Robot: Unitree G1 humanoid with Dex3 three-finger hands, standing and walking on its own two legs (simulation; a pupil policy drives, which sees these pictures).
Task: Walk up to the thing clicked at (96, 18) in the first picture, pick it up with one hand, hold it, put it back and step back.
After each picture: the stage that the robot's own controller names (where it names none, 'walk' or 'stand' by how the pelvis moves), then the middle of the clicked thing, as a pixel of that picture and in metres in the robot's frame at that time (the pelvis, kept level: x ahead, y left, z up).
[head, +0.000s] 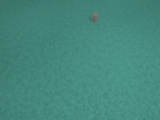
stand; (95, 18) +1.88 -0.18 -0.72
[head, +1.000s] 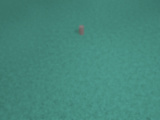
walk; (81, 30) +1.74 +0.15 -0.71
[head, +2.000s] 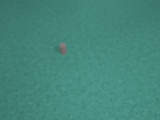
walk; (63, 49) +1.16 +0.28 -0.71
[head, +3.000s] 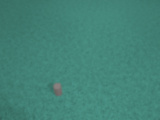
walk; (57, 89) +0.71 +0.25 -0.70
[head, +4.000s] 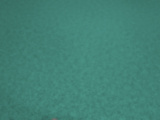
walk; out of the picture +0.41 +0.18 -0.70
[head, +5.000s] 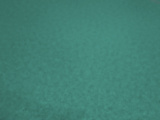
stand; out of the picture +0.33 +0.17 -0.72
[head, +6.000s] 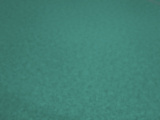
stand; out of the picture +0.33 +0.18 -0.73
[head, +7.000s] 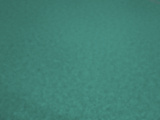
stand; out of the picture +0.32 +0.19 -0.73
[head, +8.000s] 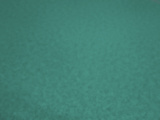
stand; out of the picture +0.32 +0.18 -0.73
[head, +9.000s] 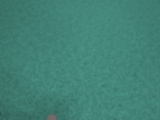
go down; out of the picture +0.35 +0.18 -0.67
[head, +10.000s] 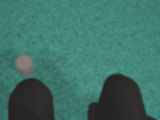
go down; (25, 65) +0.41 +0.20 -0.29
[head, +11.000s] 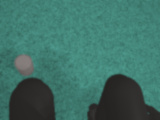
close in; (25, 65) +0.41 +0.20 -0.28
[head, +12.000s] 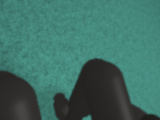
close; out of the picture +0.41 +0.23 -0.22
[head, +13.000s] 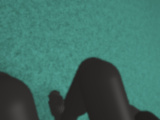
close; out of the picture +0.40 +0.24 -0.22
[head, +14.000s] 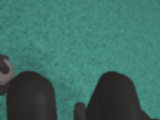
lift; (1, 75) +0.33 +0.24 -0.15
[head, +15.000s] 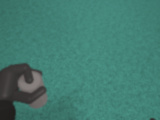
lift; (34, 90) +0.32 +0.16 +0.01
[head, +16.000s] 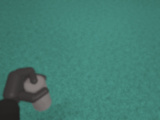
hold; (38, 93) +0.32 +0.16 -0.01
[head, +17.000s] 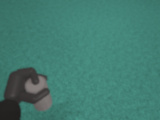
hold; (39, 94) +0.32 +0.16 -0.01
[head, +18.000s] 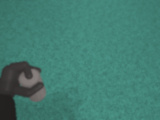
crouch; (33, 86) +0.35 +0.17 -0.06
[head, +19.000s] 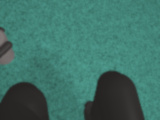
lower; out of the picture +0.45 +0.22 -0.13
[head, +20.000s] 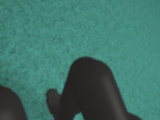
lower; out of the picture +0.42 +0.25 -0.23
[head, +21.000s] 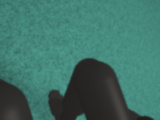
lower; out of the picture +0.41 +0.25 -0.23
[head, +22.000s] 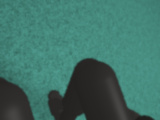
lower; out of the picture +0.41 +0.25 -0.23
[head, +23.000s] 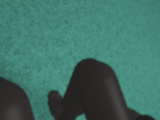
lower; out of the picture +0.41 +0.25 -0.23
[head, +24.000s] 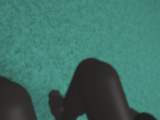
open; out of the picture +0.39 +0.24 -0.23
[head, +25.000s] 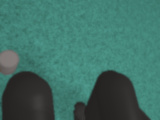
stand; (8, 63) +0.40 +0.22 -0.25
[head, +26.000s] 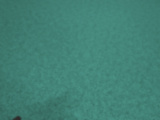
stand; out of the picture +0.34 +0.16 -0.63
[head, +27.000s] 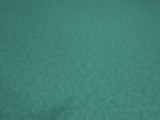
stand; out of the picture +0.35 +0.16 -0.66
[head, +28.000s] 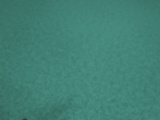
stand; out of the picture +0.35 +0.16 -0.67
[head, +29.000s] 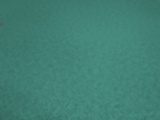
stand; out of the picture +0.37 +0.15 -0.72
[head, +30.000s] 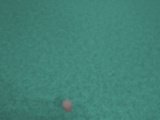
walk; (67, 106) +0.46 +0.13 -0.70
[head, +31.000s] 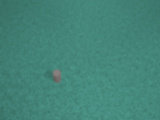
walk; (57, 76) +0.74 +0.18 -0.70
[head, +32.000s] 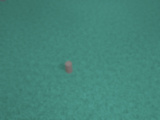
stand; (68, 67) +0.98 +0.17 -0.70
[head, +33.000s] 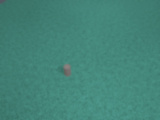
stand; (67, 70) +0.96 +0.16 -0.73
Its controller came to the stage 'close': yes
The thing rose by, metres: 0.71
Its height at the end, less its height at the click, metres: +0.00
